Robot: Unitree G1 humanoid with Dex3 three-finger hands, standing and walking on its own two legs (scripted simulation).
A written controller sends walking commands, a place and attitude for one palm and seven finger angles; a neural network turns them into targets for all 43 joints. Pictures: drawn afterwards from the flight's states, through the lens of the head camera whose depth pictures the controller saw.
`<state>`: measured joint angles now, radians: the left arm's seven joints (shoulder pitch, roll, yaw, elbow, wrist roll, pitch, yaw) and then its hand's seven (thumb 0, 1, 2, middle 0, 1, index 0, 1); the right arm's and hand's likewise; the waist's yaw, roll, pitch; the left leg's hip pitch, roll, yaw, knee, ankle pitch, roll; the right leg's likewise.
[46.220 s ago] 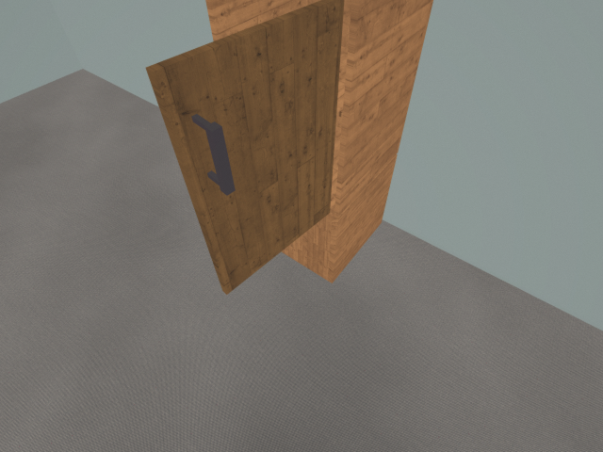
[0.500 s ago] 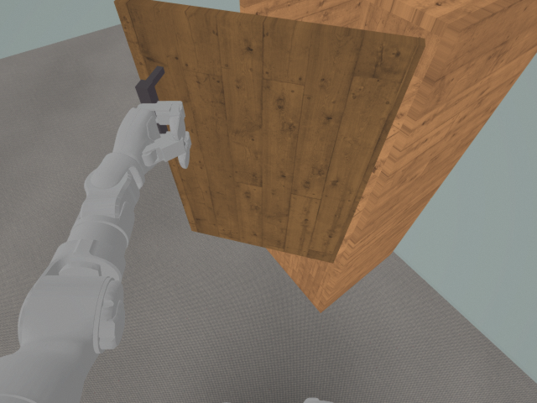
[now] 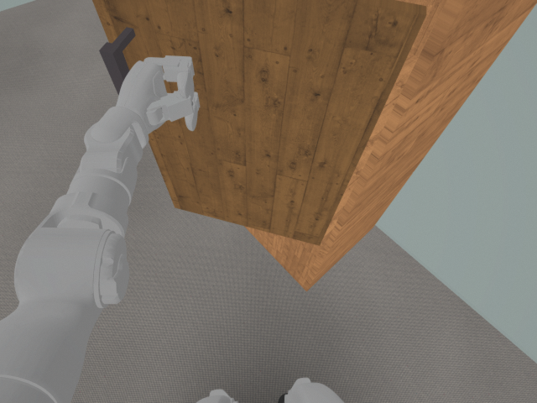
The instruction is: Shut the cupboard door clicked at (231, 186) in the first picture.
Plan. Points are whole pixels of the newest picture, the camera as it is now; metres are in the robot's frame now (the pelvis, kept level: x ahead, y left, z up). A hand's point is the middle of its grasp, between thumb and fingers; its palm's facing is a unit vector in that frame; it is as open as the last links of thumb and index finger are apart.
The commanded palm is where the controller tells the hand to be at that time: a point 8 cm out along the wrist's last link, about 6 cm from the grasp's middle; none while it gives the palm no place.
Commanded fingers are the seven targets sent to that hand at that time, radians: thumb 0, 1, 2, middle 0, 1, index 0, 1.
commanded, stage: push the door shut along its arc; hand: left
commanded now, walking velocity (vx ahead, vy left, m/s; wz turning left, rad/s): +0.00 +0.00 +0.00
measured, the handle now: (133, 81) +0.56 +0.15 +0.13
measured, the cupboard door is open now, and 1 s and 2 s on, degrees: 33 26 26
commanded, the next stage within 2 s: pull the fist back off the door in 0.32 s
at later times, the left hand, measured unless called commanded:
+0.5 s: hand (208, 85) +0.53 +0.04 +0.14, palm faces -0.31 -0.95 +0.08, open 3.3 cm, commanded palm +0.53 +0.07 +0.13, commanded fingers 0.00 0.90 0.90 -1.30 -1.50 -1.30 -1.50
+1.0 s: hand (220, 108) +0.49 +0.02 +0.14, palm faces +0.01 -1.00 -0.04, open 3.1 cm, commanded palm +0.45 +0.07 +0.13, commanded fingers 0.00 0.90 0.90 -1.30 -1.50 -1.30 -1.50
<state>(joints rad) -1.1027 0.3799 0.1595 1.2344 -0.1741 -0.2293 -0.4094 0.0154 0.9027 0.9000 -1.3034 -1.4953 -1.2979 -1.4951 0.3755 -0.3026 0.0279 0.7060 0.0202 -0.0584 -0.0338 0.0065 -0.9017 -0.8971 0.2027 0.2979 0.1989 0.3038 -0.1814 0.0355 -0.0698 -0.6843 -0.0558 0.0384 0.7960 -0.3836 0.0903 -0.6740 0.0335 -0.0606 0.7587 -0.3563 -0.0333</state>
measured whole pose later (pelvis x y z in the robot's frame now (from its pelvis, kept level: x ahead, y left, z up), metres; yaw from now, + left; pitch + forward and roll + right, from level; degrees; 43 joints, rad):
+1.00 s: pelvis +0.01 -0.05 +0.01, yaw -1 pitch +12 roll +1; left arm -0.90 0.19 0.21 1.09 -0.08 -0.29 0.08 0.01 0.90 0.90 -1.30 -1.49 -1.30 -1.49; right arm 0.43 -0.27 -0.01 0.68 0.01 0.02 0.06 0.01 -0.90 -0.90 0.20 0.30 0.20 0.30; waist -0.11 0.05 -0.10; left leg -0.56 -0.01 0.05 0.71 -0.36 0.03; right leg -0.58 0.08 -0.04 0.70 -0.34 -0.09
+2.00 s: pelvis +0.00 -0.01 +0.03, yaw +0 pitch -1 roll +0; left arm -0.11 0.20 0.02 0.07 -0.14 0.03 -0.01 0.02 0.90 0.90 -1.24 -1.42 -1.23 -1.42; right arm 0.17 -0.26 0.03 0.59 0.06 -0.01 -0.05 0.01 -0.90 -0.90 0.20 0.30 0.19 0.30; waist 0.01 0.06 -0.04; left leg -0.20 -0.06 0.04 0.51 -0.29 0.07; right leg -0.21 0.04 -0.04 0.51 -0.28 -0.05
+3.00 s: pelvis +0.01 +0.00 +0.04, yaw +1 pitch -4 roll -1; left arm 0.46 0.35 0.32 -0.37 -0.08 -0.06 0.10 0.01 0.89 0.90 -0.22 -0.30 -0.21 -0.30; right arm 0.19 -0.23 0.03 0.62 0.02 -0.05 -0.06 0.01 -0.90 -0.90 0.20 0.30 0.20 0.30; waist 0.06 0.08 -0.01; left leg -0.08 -0.07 0.02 0.41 -0.25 0.08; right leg -0.07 0.04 -0.05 0.37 -0.22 -0.03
